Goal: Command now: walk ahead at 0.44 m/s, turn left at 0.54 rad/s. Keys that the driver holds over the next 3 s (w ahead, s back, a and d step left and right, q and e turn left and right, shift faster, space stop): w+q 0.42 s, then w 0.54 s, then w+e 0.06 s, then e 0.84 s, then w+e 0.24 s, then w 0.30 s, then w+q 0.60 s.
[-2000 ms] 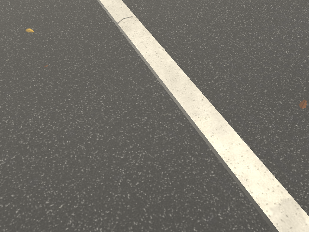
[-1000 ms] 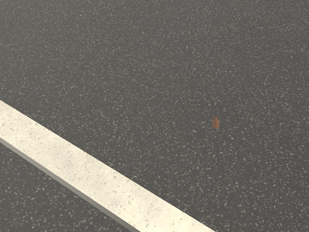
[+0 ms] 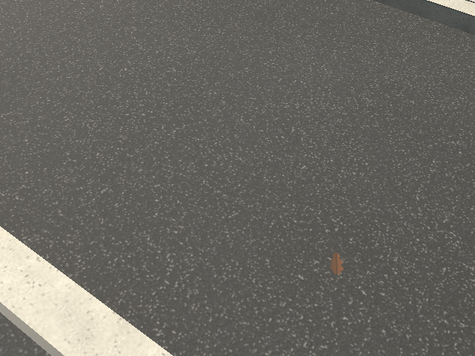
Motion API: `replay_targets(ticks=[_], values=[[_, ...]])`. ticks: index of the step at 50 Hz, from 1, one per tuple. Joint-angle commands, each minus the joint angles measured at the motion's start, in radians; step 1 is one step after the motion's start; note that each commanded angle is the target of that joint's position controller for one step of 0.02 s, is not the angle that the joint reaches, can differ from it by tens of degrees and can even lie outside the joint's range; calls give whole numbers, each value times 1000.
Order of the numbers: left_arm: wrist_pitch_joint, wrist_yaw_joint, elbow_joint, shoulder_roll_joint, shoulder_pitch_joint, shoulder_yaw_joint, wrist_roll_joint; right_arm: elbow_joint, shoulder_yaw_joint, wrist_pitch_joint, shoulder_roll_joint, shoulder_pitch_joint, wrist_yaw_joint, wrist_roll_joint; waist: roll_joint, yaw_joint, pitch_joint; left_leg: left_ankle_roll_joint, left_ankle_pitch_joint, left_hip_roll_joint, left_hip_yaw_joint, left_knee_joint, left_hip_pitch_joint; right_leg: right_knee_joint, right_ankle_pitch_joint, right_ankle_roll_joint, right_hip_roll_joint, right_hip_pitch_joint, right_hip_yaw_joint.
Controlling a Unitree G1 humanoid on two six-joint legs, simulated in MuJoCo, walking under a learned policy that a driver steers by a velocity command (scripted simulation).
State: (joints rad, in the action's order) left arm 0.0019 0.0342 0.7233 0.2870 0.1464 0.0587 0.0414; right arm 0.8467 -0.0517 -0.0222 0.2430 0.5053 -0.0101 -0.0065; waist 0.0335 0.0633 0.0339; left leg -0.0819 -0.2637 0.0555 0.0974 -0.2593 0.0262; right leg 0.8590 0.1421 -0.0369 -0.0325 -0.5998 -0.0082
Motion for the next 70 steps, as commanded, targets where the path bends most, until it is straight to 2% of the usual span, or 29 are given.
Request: replay_targets(ticks=[1,5,8,9,10,11,12,14,16,20,26,31,33,35,36,37,38,40,41,44,51,55,61,64,66,67,68,69,70], values=[[-20,9,-115,48,-193,3,-7,-45,-43,-19,162,35,9,1,-134,26,-125,-137,161,-195,223,83,-34,-92,-48,-15,22,-160,21],[-38,16,-150,35,-240,-11,-14,-50,-52,-15,187,26,16,-8,-184,37,-105,-125,426,-182,206,-11,37,-200,-1,-4,72,28,52],[-59,-7,-84,98,-3,13,-20,-105,-61,-26,222,-106,17,-10,-164,-88,-29,-71,638,-164,221,-170,146,-260,21,42,110,365,37],[-72,-26,-60,134,139,25,-19,-108,-63,-31,225,-135,15,0,-85,-176,37,-50,595,-114,183,-383,179,-400,65,67,57,530,-18],[-79,-50,-58,211,296,40,2,-136,-38,-35,133,-104,10,4,55,-209,222,-29,267,-48,110,-691,275,-463,356,109,-204,762,-275],[-69,-56,-71,280,274,49,13,-164,-21,-34,59,-1,9,28,263,-127,288,-1,-310,85,33,-920,577,-571,425,212,-423,925,-742],[-60,-54,-70,205,223,40,0,-128,-30,-23,144,-33,15,-3,134,-117,171,-15,-224,8,40,-1013,663,-606,482,240,-393,795,-773],[-64,-44,-73,77,132,6,-1,-131,-34,-16,147,-150,-3,-11,-4,-93,-15,-9,-79,-66,12,-979,637,-617,221,225,-305,580,-455],[-81,-41,-49,52,143,-5,-11,-132,-30,7,129,-165,-18,-24,67,-70,-58,16,-51,-107,-6,-928,601,-649,-10,195,-238,493,-263],[-113,-28,-14,72,184,3,-28,-167,-24,32,112,-252,-44,-23,62,-57,-66,41,70,-116,-12,-875,665,-695,-272,205,-230,507,-90],[-107,-21,43,71,243,-5,-28,-224,9,19,54,-452,-57,-31,52,-93,-113,38,287,-101,-88,-548,639,-712,-353,193,-176,489,95],[-85,-35,97,141,313,8,-30,-263,14,4,74,-570,-63,-38,43,-116,-134,-11,200,-73,-156,-329,551,-689,-392,189,-223,626,109],[-71,-37,123,170,319,12,-27,-238,7,1,91,-517,-51,-47,70,-81,-86,-46,77,-21,-196,-292,419,-554,-676,184,-227,670,135],[-57,-39,129,159,328,3,-29,-145,-17,-17,137,-247,-30,-65,42,35,72,-103,82,9,-178,-235,44,-209,-728,157,-188,564,183],[-62,-30,79,91,348,-17,-50,-114,-45,-20,234,-81,-12,-84,-97,79,234,-188,22,-237,120,-240,-321,119,-367,115,-119,248,198],[-55,-20,62,56,388,-21,-31,-99,-54,-16,275,-48,-6,-39,-224,41,350,-276,118,-449,514,-143,-447,398,439,80,58,16,119],[-50,-27,53,118,280,3,-25,-90,-46,-17,241,-80,0,3,-119,52,252,-246,300,-393,419,-124,-355,406,353,88,24,-44,-22],[-59,-18,53,85,241,-11,-37,-77,-23,-26,146,-194,1,-9,-84,-14,62,-191,354,-322,196,-41,-115,275,258,92,-44,-3,-28],[-46,-16,60,80,253,-12,-20,-72,-15,-29,124,-228,2,-8,-101,-48,22,-173,335,-296,160,4,-16,228,246,79,-57,63,-15],[-10,-10,58,57,235,2,-4,-24,-14,-63,124,-210,2,2,-77,-86,-42,-161,384,-259,75,84,125,131,105,61,-55,117,-39],[-2,-6,16,59,59,13,-19,60,-22,-82,147,-159,15,-4,-75,-79,-88,-133,205,-233,-11,94,128,-86,-262,47,-17,5,-106],[-16,-9,19,64,29,17,-7,81,-9,-82,126,-119,38,-23,-62,-69,-99,-115,422,-254,-80,-67,87,-118,-396,87,-5,-20,-120],[-32,29,-25,16,-170,-3,-4,103,5,-51,101,11,81,-41,-50,65,-154,-73,322,-238,-122,-327,-39,-406,-497,77,-9,-71,-9],[-35,37,27,11,-93,-4,-1,109,7,-46,105,21,95,-29,-24,54,-155,-56,339,-232,-134,-503,41,-509,-502,81,10,112,67],[-48,13,155,58,214,24,21,107,1,-42,129,-8,81,-16,13,-74,-43,-35,412,-185,-177,-887,132,-544,-497,116,74,417,136],[-59,3,203,126,332,46,30,94,-2,-45,117,-3,67,8,126,-127,45,12,14,-88,-261,-1231,335,-505,-950,171,-11,690,82],[-54,14,202,207,397,68,-11,63,0,-40,79,65,69,52,252,-125,291,83,-680,-1,-223,-1683,748,-128,-1658,383,-327,1201,-221],[-42,6,155,193,414,71,-62,27,4,-33,119,-32,69,48,45,-212,437,101,-591,-53,-144,-1749,889,-194,-1611,473,-414,1254,-365],[-23,-24,114,189,309,69,-58,-10,12,-25,101,-127,69,29,-42,-192,404,106,-468,-79,-112,-1743,938,-286,-1266,500,-405,1145,-379]])
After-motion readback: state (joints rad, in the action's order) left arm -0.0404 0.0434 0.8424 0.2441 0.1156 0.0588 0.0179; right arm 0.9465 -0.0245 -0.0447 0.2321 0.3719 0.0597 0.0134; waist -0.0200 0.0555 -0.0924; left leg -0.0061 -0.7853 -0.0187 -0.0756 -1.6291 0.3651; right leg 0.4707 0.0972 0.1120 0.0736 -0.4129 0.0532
